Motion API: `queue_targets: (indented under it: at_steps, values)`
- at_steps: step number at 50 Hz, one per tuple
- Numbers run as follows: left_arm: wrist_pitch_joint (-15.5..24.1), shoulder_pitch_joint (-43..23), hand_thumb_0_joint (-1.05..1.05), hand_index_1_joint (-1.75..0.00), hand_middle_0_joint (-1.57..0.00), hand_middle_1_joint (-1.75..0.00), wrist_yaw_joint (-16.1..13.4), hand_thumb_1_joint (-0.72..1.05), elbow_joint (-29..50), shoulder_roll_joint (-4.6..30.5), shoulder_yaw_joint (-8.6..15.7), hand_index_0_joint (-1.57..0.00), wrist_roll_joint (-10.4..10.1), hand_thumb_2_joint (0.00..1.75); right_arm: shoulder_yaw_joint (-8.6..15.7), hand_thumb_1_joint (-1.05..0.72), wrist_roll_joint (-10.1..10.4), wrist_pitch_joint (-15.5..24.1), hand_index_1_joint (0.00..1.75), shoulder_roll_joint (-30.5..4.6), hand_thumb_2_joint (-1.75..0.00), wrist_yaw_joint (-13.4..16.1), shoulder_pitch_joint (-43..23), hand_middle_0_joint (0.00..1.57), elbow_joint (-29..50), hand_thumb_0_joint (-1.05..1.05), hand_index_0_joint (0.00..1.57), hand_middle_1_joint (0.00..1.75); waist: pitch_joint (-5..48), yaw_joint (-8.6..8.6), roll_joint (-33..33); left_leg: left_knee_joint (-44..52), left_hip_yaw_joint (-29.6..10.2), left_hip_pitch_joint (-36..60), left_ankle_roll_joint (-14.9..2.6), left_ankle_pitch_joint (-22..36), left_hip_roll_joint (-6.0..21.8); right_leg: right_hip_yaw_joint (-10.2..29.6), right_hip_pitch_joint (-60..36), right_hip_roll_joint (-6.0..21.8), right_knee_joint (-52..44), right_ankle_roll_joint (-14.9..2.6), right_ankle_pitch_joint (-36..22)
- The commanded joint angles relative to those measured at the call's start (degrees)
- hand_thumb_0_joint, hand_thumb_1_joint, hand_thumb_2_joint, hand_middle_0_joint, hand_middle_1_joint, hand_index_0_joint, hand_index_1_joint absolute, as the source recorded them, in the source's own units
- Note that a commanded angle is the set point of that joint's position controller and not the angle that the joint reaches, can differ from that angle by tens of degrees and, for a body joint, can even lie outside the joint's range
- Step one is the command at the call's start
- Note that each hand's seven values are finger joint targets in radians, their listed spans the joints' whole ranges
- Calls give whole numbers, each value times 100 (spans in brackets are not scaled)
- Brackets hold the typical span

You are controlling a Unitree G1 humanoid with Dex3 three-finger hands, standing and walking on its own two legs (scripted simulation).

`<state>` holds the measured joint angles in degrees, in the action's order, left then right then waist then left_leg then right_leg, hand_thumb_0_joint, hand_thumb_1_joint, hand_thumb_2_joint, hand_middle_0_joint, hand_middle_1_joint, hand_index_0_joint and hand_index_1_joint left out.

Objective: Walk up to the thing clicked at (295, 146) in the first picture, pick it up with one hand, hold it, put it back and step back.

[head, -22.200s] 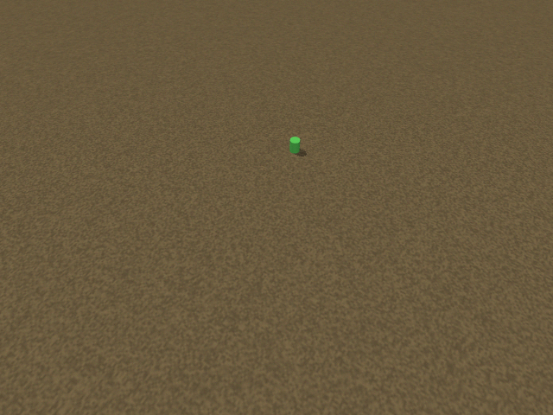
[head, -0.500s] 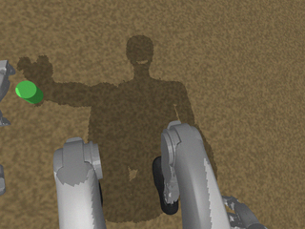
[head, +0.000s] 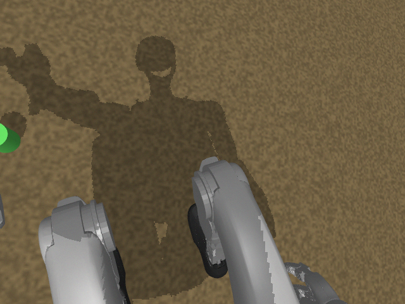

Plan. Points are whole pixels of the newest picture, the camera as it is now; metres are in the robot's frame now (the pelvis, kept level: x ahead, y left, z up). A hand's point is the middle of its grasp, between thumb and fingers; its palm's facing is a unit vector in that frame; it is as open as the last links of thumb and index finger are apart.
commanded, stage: approach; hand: left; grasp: from above
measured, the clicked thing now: out of the picture +0.48 +0.31 -0.30
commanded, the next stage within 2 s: rest palm in 0.30 s
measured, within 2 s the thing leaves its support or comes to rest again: neither
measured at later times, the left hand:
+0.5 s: hand out of the picture +0.46 +0.31 -0.18, palm faces -0.37 -0.06 -0.93, open 13.7 cm
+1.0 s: hand out of the picture +0.46 +0.30 -0.24, palm faces -0.47 -0.10 -0.88, open 13.9 cm
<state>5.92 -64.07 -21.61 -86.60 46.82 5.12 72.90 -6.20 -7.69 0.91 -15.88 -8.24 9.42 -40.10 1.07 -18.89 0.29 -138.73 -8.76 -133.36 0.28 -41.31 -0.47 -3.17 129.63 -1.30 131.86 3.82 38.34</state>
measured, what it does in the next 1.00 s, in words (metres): stands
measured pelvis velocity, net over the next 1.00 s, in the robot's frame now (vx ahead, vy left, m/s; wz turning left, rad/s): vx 0.00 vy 0.00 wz -0.04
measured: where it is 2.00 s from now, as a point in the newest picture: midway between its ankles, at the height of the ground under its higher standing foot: (165, 273)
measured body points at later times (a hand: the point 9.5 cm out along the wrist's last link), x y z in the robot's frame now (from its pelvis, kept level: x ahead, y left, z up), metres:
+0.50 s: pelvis -0.01 +0.00 -0.01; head +0.23 +0.10 +0.36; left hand +0.48 +0.31 -0.12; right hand +0.07 -0.28 -0.10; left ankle +0.06 +0.12 -0.30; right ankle +0.10 -0.13 -0.30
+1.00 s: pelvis +0.00 +0.00 -0.02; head +0.27 +0.10 +0.32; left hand +0.48 +0.31 -0.19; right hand +0.01 -0.26 -0.09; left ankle +0.06 +0.12 -0.30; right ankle +0.10 -0.13 -0.30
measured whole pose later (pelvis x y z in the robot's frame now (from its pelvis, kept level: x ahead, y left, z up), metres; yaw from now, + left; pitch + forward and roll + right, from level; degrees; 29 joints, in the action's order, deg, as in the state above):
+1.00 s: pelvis +0.00 +0.00 -0.02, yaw -2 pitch +32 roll -12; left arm 16.3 -59.8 -27.7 -92.3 54.7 7.4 75.7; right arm -11.9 -11.6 4.3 -17.1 -9.2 10.2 -39.5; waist -5.3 -20.2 -4.7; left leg -143.4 -11.5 -134.9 0.7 -40.9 -0.9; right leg -5.4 130.2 -1.8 134.6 3.7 37.3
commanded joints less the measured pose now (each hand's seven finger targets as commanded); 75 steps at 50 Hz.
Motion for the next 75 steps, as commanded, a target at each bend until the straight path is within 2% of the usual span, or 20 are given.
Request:
queue_targets:
  at_steps: [1,7,14,18,21,24,28,33,39,43,46,53,54,59,62,68,71,73,74,75]
  values:
    - [-50,-939,0,-106,-6,-108,363,-52,511,1598,92,-8,-375,96,390,-90,91,-102,30,-1531,-90,87,1171,20,156,0,20,30,3879,282,1387,1540,636,2366,-284,1373,-59,-504,-2729,-120,-1281,-508,-1441]
    - [717,-568,0,-105,-8,-108,504,-49,917,1531,174,-10,-466,93,355,-90,43,-133,30,-1547,-89,82,1182,20,167,0,20,30,3554,279,1276,1471,513,2474,-196,1332,-65,-601,-2426,-115,-1226,-531,-1287]
    - [1445,-1325,0,-105,-7,-107,-290,-50,1959,1277,94,-9,-83,98,516,-90,-101,8,30,-1555,-89,50,1217,20,-21,0,20,30,3991,156,2233,1412,511,3377,-60,1158,-28,-707,-1843,-149,-1091,-578,-1159]
    - [1157,-1698,0,-108,-8,-109,-803,-49,1759,1398,261,-9,134,103,619,-90,-160,83,30,-1584,-90,101,1120,20,-156,0,20,30,4087,144,2465,1543,523,3554,-38,1023,-24,-711,-1482,-98,-1014,-587,-1057]
    - [774,-2003,0,-105,-8,-106,-937,-51,1068,1438,167,-9,300,102,545,-90,-170,106,30,-1576,-90,135,1072,20,-277,0,20,30,3857,105,2495,1604,538,3369,-73,865,-36,-699,-1229,-91,-1004,-600,-973]
    - [454,-1951,0,-102,-6,-102,-839,-51,76,1087,-116,-7,288,98,428,-90,-196,168,30,-1599,-90,132,1082,20,-296,0,20,30,3351,-124,1971,1534,488,2924,-151,735,-47,-740,-1128,-85,-1041,-574,-928]
    - [219,-1537,0,-103,-7,-105,-444,-49,-594,955,-320,-8,67,96,288,-89,-161,242,30,-1665,-90,131,1048,20,-184,0,20,30,3113,-172,1534,1466,453,2631,-208,800,-73,-726,-1420,-91,-1087,-548,-995]
    - [345,-1349,0,-103,-7,-106,-84,-48,-115,1553,-127,-9,-79,94,160,-89,-123,225,30,-1665,-90,108,1023,20,102,0,20,30,3616,-27,1717,1391,437,2740,-171,1323,-48,-712,-2072,-111,-967,-543,-1384]
    - [803,-1430,0,-101,-8,-102,-347,-50,526,2105,249,-8,-30,95,46,-89,-164,210,30,-1694,-90,94,1113,20,132,0,20,30,3841,14,2110,1199,452,3013,-121,1664,-7,-740,-2239,-156,-893,-543,-1658]
    - [1033,-1481,0,-99,-8,-99,-611,-51,277,2002,228,-8,98,97,-23,-89,-301,287,30,-1732,-90,26,1187,20,66,0,20,30,3396,-245,2130,1088,383,2914,-115,1441,29,-835,-1953,-185,-852,-546,-1486]
    - [1105,-1319,0,-98,-9,-98,-860,-50,300,2291,424,-9,186,99,-61,-89,-377,369,30,-1808,-90,-11,1223,20,32,0,20,30,3440,-145,2312,1108,377,2999,-96,1419,44,-880,-1991,-197,-817,-545,-1449]
    - [943,-1254,0,-104,-12,-104,-1134,-43,-145,2181,323,-12,239,106,-110,-89,-515,515,30,-1905,-90,-108,1158,20,8,0,20,30,3254,-277,2360,1068,288,2896,-83,1290,66,-1014,-1826,-237,-720,-540,-1415]
    - [882,-1240,0,-105,-11,-105,-1105,-45,-332,2012,168,-11,282,106,-142,-89,-538,558,30,-1882,-90,-135,1118,20,-2,0,20,30,3093,-350,2265,992,300,2848,-103,1201,78,-1009,-1752,-255,-718,-535,-1379]
    - [735,-1239,0,-104,-9,-105,-1190,-45,-270,2200,323,-10,198,103,-146,-89,-537,626,30,-1975,-90,-163,1050,20,48,0,20,30,3257,-287,2293,1062,241,2900,-72,1442,76,-1057,-1926,-258,-692,-526,-1569]
    - [695,-1398,0,-104,-9,-105,-1130,-47,-430,1949,55,-10,194,101,-193,-90,-531,685,30,-1945,-90,-205,970,20,14,0,20,30,2988,-431,2291,968,241,2776,-96,1300,100,-1042,-1782,-281,-678,-530,-1488]
    - [666,-1190,0,-105,-11,-105,-1186,-46,-382,2340,366,-11,164,104,-215,-90,-527,730,30,-2035,-90,-227,966,20,84,0,20,30,3225,-332,2251,966,223,2870,-84,1587,101,-1045,-2159,-283,-703,-514,-1702]
    - [681,-1297,0,-105,-8,-106,-1148,-48,-519,2068,134,-9,133,100,-263,-90,-547,771,30,-2021,-90,-272,833,20,152,0,20,30,2987,-471,2235,933,182,2821,-84,1398,122,-1070,-1940,-291,-662,-515,-1573]
    - [718,-1302,0,-105,-11,-106,-1171,-45,-455,2360,371,-11,146,103,-228,-90,-557,775,30,-2115,-90,-277,1000,20,93,0,20,30,2921,-518,2319,951,157,2878,-62,1481,132,-1101,-1988,-276,-660,-502,-1616]
    - [744,-1250,0,-105,-13,-105,-1185,-44,-434,2479,443,-13,159,103,-250,-90,-553,771,30,-2100,-90,-272,934,20,115,0,20,30,2989,-414,2340,977,137,2853,-52,1469,128,-1107,-2012,-276,-645,-517,-1577]
    - [744,-1138,0,-107,-12,-107,-1169,-45,-549,2322,353,-12,199,105,-260,-90,-575,773,30,-2077,-90,-281,939,20,119,0,20,30,2932,-469,2289,907,163,2871,-58,1568,135,-1099,-2051,-278,-653,-505,-1674]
